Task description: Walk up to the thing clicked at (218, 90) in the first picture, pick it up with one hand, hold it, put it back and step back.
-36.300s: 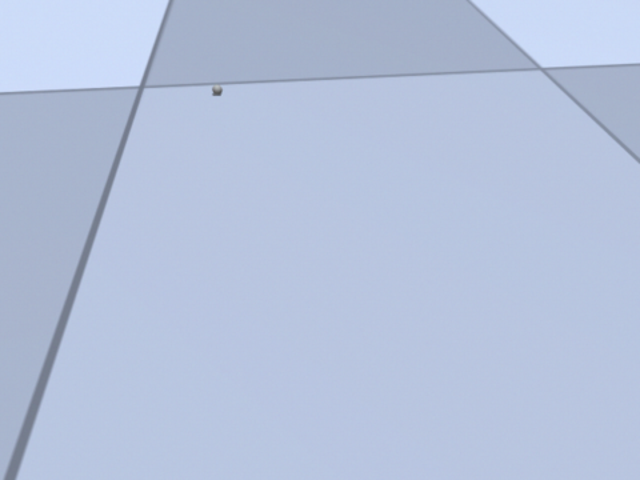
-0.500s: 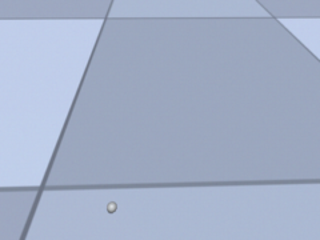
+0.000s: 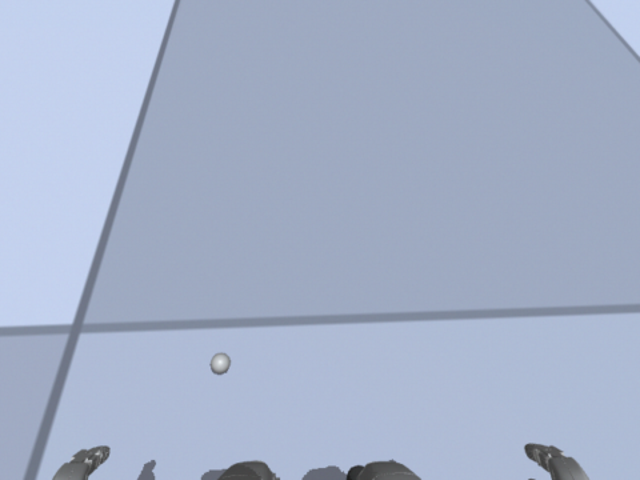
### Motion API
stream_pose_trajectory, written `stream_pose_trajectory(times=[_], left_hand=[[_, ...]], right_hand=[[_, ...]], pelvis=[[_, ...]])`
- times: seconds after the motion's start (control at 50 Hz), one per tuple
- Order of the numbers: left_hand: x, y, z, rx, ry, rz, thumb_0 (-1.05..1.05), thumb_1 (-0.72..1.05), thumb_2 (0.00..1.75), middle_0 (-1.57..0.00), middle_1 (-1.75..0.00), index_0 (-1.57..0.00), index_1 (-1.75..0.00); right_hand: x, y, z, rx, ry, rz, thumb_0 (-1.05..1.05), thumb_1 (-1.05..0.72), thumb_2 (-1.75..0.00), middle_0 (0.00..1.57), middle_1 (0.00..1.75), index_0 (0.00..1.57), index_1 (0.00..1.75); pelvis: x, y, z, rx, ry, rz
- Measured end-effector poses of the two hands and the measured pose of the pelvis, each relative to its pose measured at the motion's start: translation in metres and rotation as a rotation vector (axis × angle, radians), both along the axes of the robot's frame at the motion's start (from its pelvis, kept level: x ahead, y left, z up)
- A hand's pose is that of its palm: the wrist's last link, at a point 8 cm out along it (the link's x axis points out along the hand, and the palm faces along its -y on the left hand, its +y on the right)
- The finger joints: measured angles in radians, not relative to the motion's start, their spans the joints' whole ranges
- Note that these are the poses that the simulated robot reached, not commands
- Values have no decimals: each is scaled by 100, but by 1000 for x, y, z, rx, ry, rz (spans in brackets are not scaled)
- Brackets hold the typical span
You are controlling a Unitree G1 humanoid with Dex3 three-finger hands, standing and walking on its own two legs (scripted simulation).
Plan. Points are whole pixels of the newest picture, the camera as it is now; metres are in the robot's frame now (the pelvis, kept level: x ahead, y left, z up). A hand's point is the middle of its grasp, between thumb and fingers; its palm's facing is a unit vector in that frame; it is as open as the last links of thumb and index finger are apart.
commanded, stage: step back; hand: left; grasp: from above
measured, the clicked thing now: (220, 362) +0.45 +0.27 -0.74
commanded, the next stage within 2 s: none
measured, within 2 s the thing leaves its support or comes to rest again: neither
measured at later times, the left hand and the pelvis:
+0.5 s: hand out of the picture +0.04 +0.26 -0.16, palm faces -0.10 -0.91 -0.39, open 7.4 cm; pelvis -0.09 +0.01 -0.02, yaw -4 degrees
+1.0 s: hand out of the picture -0.09 +0.29 -0.16, palm faces +0.00 -0.94 -0.33, open 7.4 cm; pelvis -0.21 +0.03 +0.00, yaw -1 degrees
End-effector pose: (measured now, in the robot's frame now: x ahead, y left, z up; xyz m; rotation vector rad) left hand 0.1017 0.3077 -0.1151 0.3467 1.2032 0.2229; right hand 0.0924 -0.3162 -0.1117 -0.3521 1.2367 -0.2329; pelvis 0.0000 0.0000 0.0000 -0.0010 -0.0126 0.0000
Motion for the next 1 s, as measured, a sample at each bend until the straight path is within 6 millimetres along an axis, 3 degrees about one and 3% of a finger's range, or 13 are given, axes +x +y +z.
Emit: stream_pose_trajectory(times=[0.12,0.26,0.38,0.46,0.54,0.7,0.84,0.9,1.0], left_hand=[[12,25,-14,4,-48,-28,1,91,90,-21,-30,-21,-30],[-1,19,-11,-19,-45,-64,1,91,90,-20,-30,-20,-30],[-30,10,-14,-16,-15,-93,1,91,90,-20,-30,-21,-30],[-49,2,-15,7,-23,-106,1,91,90,-20,-30,-21,-30],[-76,-10,-3,11,-32,-102,1,91,90,-20,-30,-21,-30],[-108,-6,18,26,-95,-73,1,90,90,-21,-30,-21,-30],[-131,18,0,6,-175,-62,1,90,90,-21,-30,-21,-30],[-155,23,-9,-18,-146,-43,1,91,90,-21,-30,-21,-30],[-200,24,-7,-49,-85,-13,1,91,90,-20,-30,-21,-30]], right_hand=[[-37,13,3,-51,35,-4,1,-90,-90,20,30,20,30],[-77,26,13,-55,52,-25,1,-90,-90,20,30,21,30],[-90,23,5,-41,-14,-34,1,-90,-90,20,30,21,30],[-102,12,-11,-15,-47,-37,1,-90,-90,20,30,21,30],[-115,6,-20,13,-50,-57,1,-90,-90,20,30,21,30],[-154,7,-10,12,-24,-21,1,-90,-90,20,30,21,30],[-199,19,-9,-48,20,28,1,-90,-90,20,30,20,30],[-219,31,2,-46,12,36,1,-90,-90,20,30,20,30],[-241,37,23,-61,-10,41,1,-90,-90,20,30,21,30]], pelvis=[[-18,20,-10,-6,1,-1],[-38,25,-1,-29,5,-16],[-60,20,-6,-15,-5,-54],[-76,10,-17,4,-17,-78],[-94,4,-15,-18,-39,-64],[-130,7,-4,19,-9,-55],[-174,22,-18,2,-23,8],[-191,27,-14,17,-45,-18],[-214,29,0,-38,-26,-11]])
